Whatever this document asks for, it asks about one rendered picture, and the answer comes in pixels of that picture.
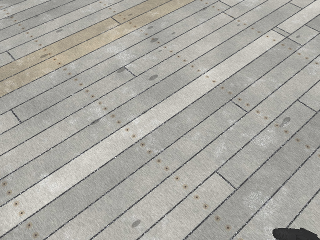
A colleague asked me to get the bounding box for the right robot hand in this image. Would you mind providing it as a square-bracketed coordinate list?
[272, 228, 320, 240]

